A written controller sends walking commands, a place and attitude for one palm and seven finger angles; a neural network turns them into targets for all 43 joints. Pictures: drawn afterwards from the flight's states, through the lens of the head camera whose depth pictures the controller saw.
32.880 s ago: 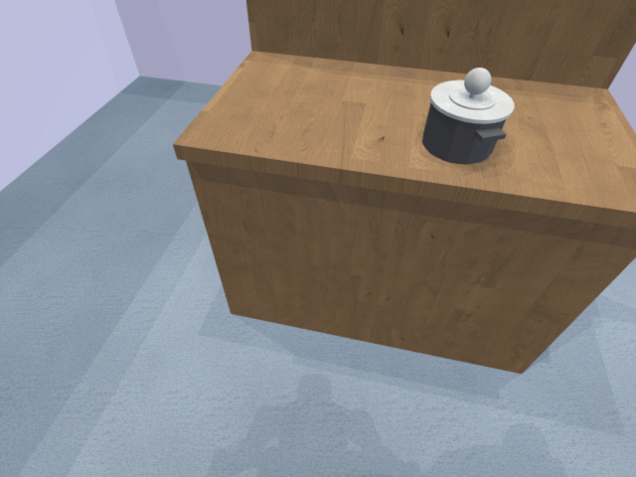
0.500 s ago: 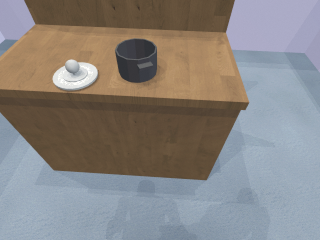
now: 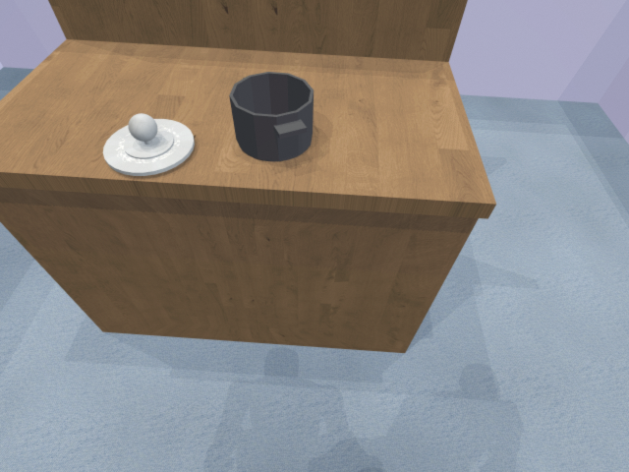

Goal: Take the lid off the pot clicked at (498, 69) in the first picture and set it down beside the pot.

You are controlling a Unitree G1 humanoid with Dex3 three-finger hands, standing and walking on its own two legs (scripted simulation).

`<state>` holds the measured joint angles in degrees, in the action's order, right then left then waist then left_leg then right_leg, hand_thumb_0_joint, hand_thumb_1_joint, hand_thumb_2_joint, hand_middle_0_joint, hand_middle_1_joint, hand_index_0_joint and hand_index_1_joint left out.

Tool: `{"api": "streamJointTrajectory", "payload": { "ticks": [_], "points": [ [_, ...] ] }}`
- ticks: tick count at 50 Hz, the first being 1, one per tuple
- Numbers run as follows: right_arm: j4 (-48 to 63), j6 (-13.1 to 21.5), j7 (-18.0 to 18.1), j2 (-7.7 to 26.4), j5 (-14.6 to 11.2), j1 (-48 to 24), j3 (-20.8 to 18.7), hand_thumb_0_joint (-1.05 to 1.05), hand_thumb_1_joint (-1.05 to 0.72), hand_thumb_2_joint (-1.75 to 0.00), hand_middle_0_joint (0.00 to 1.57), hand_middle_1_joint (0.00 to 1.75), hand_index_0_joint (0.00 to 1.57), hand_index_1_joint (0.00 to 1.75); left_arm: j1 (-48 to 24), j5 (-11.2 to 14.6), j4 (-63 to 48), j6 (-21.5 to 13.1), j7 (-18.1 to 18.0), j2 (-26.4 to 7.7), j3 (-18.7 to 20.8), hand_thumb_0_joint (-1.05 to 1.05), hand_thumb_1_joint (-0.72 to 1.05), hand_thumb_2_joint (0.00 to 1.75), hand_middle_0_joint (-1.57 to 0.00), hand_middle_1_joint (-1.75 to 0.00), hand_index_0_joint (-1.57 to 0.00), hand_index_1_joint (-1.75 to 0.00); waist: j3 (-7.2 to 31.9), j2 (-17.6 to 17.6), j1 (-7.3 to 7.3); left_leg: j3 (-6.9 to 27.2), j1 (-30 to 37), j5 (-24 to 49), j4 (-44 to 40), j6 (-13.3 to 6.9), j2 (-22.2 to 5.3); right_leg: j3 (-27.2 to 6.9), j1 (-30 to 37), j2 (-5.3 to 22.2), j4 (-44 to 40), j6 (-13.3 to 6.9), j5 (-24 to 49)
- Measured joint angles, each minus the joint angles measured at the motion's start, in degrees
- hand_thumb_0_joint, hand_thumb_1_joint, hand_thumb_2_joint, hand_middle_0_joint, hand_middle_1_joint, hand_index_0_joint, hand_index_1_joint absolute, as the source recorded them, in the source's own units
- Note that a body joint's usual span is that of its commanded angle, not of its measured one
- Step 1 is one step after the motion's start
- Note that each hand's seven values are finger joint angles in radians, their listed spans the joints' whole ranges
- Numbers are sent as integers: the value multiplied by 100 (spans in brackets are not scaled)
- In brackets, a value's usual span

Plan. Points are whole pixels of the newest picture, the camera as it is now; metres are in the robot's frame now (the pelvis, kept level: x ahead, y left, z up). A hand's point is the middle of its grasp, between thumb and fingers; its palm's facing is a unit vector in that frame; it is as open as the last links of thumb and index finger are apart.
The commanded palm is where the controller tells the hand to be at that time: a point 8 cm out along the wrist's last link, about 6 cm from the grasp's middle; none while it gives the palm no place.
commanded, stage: let the arm hang, fingers relaxed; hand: left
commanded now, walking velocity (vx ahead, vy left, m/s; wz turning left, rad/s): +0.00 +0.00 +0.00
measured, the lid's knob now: (143, 127) +0.66 +0.35 +0.04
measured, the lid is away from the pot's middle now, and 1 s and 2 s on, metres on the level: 0.24 0.24 0.24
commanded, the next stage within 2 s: look to check the result in 0.86 s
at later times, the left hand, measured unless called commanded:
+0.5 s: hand out of the picture +0.01 +0.18 -0.18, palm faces +0.03 -0.98 -0.20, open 7.3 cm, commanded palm none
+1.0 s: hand out of the picture -0.02 +0.18 -0.18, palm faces +0.03 -0.98 -0.18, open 7.3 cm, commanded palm none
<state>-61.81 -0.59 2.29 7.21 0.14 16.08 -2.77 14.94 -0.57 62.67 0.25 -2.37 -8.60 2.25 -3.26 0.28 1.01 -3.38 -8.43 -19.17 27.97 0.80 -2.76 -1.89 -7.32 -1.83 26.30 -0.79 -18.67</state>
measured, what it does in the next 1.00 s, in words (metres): stands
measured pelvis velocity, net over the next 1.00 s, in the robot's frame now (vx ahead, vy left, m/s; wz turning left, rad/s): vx -0.02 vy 0.01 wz -0.01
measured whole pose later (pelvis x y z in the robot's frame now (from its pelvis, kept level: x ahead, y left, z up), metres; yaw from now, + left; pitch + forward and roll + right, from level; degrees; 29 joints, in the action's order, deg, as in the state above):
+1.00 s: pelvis -0.02 +0.01 +0.00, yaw +0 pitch -1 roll +0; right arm -63.2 -0.2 2.2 6.1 0.1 16.9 -2.6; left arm 15.8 -0.7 64.0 0.2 -2.4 -7.6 1.6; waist -3.5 0.2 1.1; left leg -4.0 -8.9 -17.2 27.0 -0.2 -1.8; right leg -2.5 -8.2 -0.8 25.9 0.2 -16.8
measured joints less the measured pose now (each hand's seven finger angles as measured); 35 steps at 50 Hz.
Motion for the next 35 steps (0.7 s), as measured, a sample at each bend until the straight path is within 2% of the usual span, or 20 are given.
{"api": "streamJointTrajectory", "payload": {
  "ticks": [35],
  "points": [
    [-123,35,-11,-96,0,84,16,0,-91,-90,20,30,20,30,38,-2,82,-8,-1,42,-43,1,92,90,-20,-30,-20,-30,-16,1,17,-76,-7,150,-99,-103,98,-70,-42,99,-60,102,149]
  ]
}}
